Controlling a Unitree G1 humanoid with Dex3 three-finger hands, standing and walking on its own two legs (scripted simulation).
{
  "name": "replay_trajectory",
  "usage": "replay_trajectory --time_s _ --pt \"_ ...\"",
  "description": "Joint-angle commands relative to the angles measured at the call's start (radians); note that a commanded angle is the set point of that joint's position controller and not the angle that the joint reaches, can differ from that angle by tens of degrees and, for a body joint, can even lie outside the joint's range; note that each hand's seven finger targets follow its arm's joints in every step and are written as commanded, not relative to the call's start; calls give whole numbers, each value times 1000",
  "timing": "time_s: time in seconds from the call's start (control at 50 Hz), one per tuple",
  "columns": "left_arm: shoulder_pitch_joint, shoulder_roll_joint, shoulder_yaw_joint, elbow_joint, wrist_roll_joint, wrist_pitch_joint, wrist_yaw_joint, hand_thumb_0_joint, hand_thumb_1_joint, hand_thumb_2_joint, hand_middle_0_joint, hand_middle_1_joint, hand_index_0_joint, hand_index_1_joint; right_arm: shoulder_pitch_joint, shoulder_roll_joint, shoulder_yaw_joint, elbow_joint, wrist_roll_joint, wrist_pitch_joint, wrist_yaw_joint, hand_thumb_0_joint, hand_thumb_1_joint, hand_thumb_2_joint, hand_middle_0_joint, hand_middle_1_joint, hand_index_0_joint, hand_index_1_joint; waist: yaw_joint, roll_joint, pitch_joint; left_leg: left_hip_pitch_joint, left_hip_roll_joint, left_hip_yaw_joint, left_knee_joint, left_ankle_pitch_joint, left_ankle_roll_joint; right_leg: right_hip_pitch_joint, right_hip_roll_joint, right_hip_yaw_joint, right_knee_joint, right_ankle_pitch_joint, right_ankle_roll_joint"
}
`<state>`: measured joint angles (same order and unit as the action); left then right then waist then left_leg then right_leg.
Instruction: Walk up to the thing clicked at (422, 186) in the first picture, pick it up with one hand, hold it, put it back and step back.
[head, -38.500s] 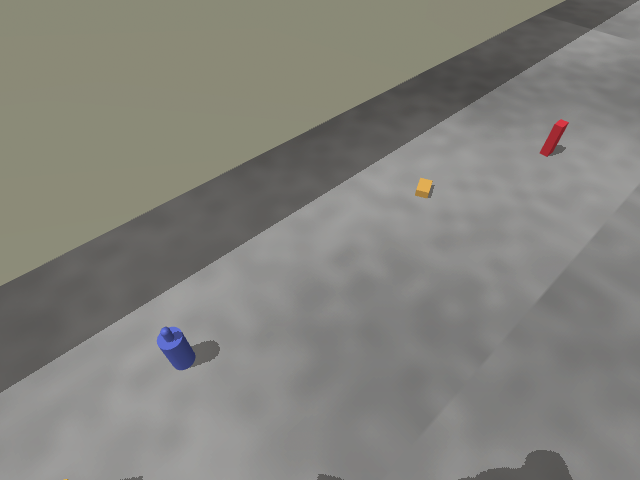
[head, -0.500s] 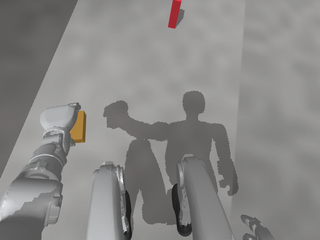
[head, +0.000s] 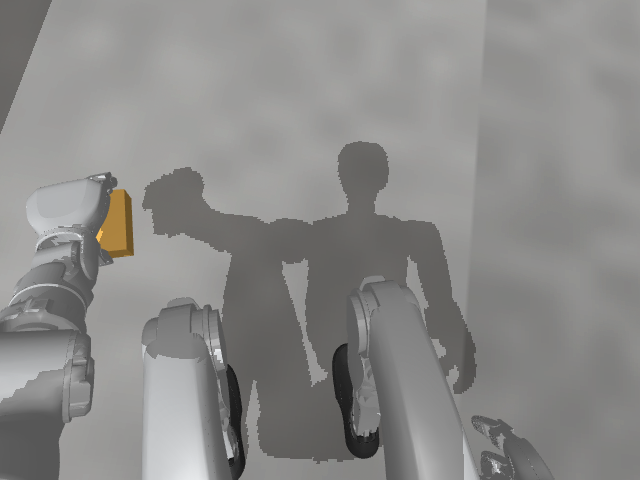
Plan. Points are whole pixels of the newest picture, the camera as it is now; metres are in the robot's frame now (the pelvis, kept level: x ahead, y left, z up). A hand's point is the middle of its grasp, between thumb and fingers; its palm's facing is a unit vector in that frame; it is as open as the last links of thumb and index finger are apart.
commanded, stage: crouch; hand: left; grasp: from above
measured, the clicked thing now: (107, 224) +0.45 +0.27 -0.22
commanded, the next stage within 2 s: lower in 0.32 s
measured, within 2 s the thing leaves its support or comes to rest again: rests again in 1.40 s
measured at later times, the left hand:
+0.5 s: hand (105, 234) +0.43 +0.28 -0.23, palm faces -0.44 -0.08 -0.90, open 11.3 cm
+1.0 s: hand (121, 242) +0.43 +0.28 -0.30, palm faces -0.44 -0.10 -0.89, open 11.2 cm
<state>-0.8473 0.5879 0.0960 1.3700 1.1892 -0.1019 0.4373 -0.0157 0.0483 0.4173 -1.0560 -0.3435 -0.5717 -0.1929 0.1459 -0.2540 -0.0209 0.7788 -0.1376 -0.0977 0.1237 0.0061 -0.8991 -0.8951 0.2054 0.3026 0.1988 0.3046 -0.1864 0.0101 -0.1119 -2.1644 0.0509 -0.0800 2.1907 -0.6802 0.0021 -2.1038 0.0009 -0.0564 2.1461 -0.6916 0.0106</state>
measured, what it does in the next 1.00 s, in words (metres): lowers itself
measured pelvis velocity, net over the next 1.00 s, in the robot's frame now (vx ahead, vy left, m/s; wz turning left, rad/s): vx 0.00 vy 0.00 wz -0.07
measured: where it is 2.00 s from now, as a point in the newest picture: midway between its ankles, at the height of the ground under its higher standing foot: (293, 430)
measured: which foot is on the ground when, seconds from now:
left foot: down 0.00-1.00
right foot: down 0.00-1.00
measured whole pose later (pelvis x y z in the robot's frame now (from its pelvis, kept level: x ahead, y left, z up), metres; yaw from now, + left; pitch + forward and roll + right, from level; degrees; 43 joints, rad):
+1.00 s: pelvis +0.00 +0.00 -0.09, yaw -4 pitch +32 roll -8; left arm -0.92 0.75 0.18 1.60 1.26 -0.16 0.58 -0.01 0.06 0.38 -1.06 -0.30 -0.59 -0.17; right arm 0.12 -0.28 0.09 0.79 -0.22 -0.16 0.21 0.01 -0.90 -0.89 0.20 0.30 0.20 0.30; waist -0.27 -0.05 0.02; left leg -2.37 0.05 -0.16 2.50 -0.69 0.00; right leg -2.29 0.02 -0.11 2.41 -0.68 0.02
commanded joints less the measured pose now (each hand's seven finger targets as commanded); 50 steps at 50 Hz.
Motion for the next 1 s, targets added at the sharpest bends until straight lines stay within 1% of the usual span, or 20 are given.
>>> replay_trajectory --time_s 0.0,0.04,0.14,0.28,0.34,0.38,0.44,0.52,0.54,0.6,0.62,0.7,0.72,0.74,0.76,0.78,0.82,0.88,0.94,0.98 --pt "-337 287 56 -154 12 -28 51 0 555 668 -1060 -346 -1015 -393 220 -228 -66 -10 1 -11 -6 0 -893 -899 200 300 200 300 -11 222 -692 531 -31 46 -183 217 18 304 31 -58 -202 259 -47" --pt "-334 238 25 -102 17 -31 54 0 540 667 -1047 -345 -1002 -393 221 -230 -62 1 0 -10 -4 0 -893 -899 200 300 200 300 -22 209 -665 503 -32 47 -170 179 21 266 35 -61 -200 227 -46" --pt "-352 278 46 -89 16 -29 78 0 553 683 -1064 -347 -1012 -402 208 -234 -54 -2 -4 -15 4 0 -892 -898 200 300 200 300 -5 234 -696 486 -34 56 -141 176 22 263 38 -61 -168 227 -48" --pt "-426 301 46 -45 29 -18 107 0 550 630 -1071 -301 -1018 -357 198 -248 -41 5 -12 -24 4 0 -893 -897 200 300 200 300 -33 272 -630 469 -29 36 -119 123 17 150 33 -79 -110 180 -54" --pt "-416 333 74 -52 22 -22 116 0 568 627 -1079 -315 -1031 -367 206 -250 -35 14 -14 -25 6 0 -893 -897 200 300 200 300 -25 256 -648 422 -35 50 -94 135 22 186 35 -75 -105 195 -49" --pt "-404 302 46 -10 19 -14 108 0 578 653 -1113 -297 -1049 -364 206 -247 -27 13 -17 -30 11 0 -895 -898 200 300 200 300 -38 245 -642 418 -34 56 -77 143 25 193 38 -73 -106 205 -47" --pt "-396 318 52 12 6 -12 103 0 506 640 -1078 -294 -1010 -367 202 -246 -21 13 -17 -26 13 0 -898 -898 200 300 200 300 -28 232 -638 362 -34 63 -57 147 29 223 42 -70 -103 211 -42" --pt "-350 322 47 101 14 -18 85 0 474 621 -1051 -297 -986 -366 209 -254 -1 15 -22 -28 19 0 -899 -898 200 300 200 300 -38 169 -603 307 -35 58 -16 159 36 237 48 -77 -86 225 -35" --pt "-403 348 64 36 8 -33 87 0 492 618 -1054 -301 -994 -364 217 -258 -2 17 -26 -32 22 0 -897 -897 200 300 200 300 -61 182 -599 305 -33 54 -3 165 36 228 48 -84 -74 233 -33" --pt "-363 341 55 103 20 -42 88 0 472 607 -1042 -298 -982 -361 210 -263 11 13 -29 -36 30 0 -898 -897 200 300 200 300 -54 195 -573 301 -34 49 4 160 31 211 52 -95 -48 224 -39" --pt "-397 393 97 21 18 -58 96 0 471 613 -1034 -303 -976 -365 203 -276 6 -4 -33 -38 29 0 -896 -897 200 300 200 300 -54 214 -608 331 -31 40 3 192 26 221 54 -107 -37 252 -39" --pt "-395 381 88 62 36 -77 118 0 463 583 -1027 -283 -970 -344 196 -276 15 7 -41 -38 40 0 -897 -898 200 300 200 300 -61 255 -586 322 -29 37 24 171 21 185 59 -115 -11 239 -43" --pt "-421 424 111 49 49 -84 130 0 480 578 -1031 -290 -979 -346 197 -287 18 -2 -51 -43 43 0 -896 -897 200 300 200 300 -75 266 -571 319 -29 37 37 163 23 173 58 -120 -6 237 -42" --pt "-352 371 88 97 44 -75 136 0 459 572 -1021 -283 -966 -341 192 -277 22 3 -46 -42 44 0 -897 -897 200 300 200 300 -50 276 -570 325 -30 38 22 150 19 171 60 -117 -11 218 -44" --pt "-421 399 104 29 45 -84 148 0 469 575 -1024 -281 -969 -339 198 -281 18 11 -55 -45 46 0 -895 -896 200 300 200 300 -80 289 -577 337 -28 36 37 159 18 163 62 -125 -1 232 -41" --pt "-388 421 116 48 54 -83 160 0 487 551 -1023 -288 -978 -337 195 -286 22 12 -57 -45 49 0 -894 -896 200 300 200 300 -59 321 -584 345 -29 35 27 152 16 165 62 -125 1 221 -44" --pt "-438 420 95 36 59 -82 170 0 487 562 -1034 -280 -982 -335 183 -287 25 11 -64 -55 58 0 -896 -896 200 300 200 300 -88 322 -559 343 -26 30 48 135 16 129 61 -132 21 210 -44" --pt "-407 440 130 15 48 -74 195 0 495 627 -1050 -268 -990 -331 179 -290 26 9 -69 -54 62 0 -889 -892 200 300 200 300 -80 331 -576 340 -24 28 51 147 17 152 62 -133 13 226 -39" --pt "-421 397 70 118 62 -65 199 0 511 639 -1069 -271 -1007 -336 175 -294 44 18 -79 -72 80 0 -892 -893 200 300 200 300 -116 315 -525 310 -21 24 85 141 19 125 65 -134 25 230 -40" --pt "-414 438 114 92 47 -66 212 0 530 646 -1084 -269 -1021 -335 192 -301 42 25 -78 -77 83 0 -890 -892 200 300 200 300 -103 303 -532 303 -22 20 89 161 21 152 66 -138 24 245 -35"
